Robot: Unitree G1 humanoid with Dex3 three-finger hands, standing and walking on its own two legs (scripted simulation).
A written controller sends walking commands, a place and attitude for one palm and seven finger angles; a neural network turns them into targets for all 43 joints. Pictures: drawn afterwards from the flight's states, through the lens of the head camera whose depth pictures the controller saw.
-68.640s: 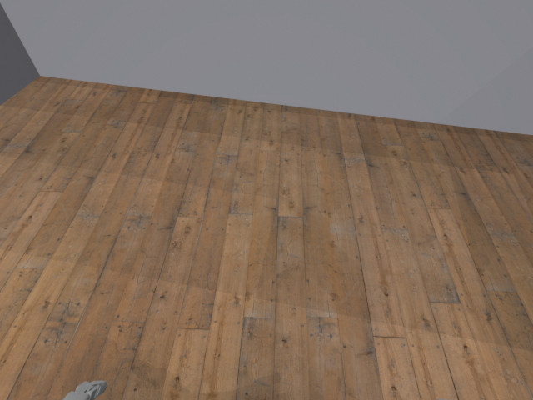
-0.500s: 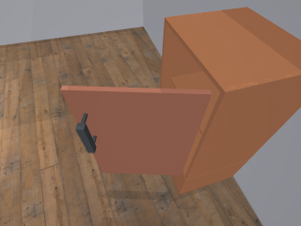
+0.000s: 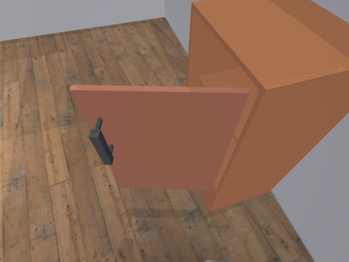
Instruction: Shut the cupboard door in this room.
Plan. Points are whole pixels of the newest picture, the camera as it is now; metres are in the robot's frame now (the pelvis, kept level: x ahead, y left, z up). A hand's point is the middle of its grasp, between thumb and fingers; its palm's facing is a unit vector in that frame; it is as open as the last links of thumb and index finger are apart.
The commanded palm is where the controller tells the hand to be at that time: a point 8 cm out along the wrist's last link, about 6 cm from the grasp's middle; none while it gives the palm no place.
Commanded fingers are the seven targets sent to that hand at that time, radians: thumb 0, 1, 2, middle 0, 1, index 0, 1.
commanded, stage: come to a stop and stand still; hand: left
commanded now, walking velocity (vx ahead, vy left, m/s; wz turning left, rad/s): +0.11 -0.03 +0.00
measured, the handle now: (104, 142) +0.41 +0.23 -0.03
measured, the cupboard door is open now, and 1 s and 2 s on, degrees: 71 71 71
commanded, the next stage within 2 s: look again from close up in 0.90 s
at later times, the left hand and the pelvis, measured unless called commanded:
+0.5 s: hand out of the picture -0.01 +0.18 -0.17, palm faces +0.02 -0.98 -0.20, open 7.3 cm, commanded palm none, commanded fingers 0.00 0.90 0.90 -0.20 -0.30 -0.20 -0.30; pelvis +0.01 +0.01 +0.00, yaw +2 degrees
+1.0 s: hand out of the picture +0.03 +0.20 -0.17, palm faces +0.04 -0.98 -0.20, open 7.3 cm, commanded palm none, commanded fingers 0.00 0.90 0.90 -0.20 -0.30 -0.20 -0.30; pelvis +0.01 +0.02 +0.01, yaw +2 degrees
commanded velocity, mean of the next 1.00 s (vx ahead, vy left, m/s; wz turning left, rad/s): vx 0.03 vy -0.01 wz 0.00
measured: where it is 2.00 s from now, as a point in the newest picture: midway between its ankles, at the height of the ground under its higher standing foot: outside the picture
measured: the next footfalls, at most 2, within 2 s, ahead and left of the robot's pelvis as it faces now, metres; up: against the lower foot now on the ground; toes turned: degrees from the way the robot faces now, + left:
none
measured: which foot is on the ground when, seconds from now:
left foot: down 0.00-1.00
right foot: down 0.00-1.00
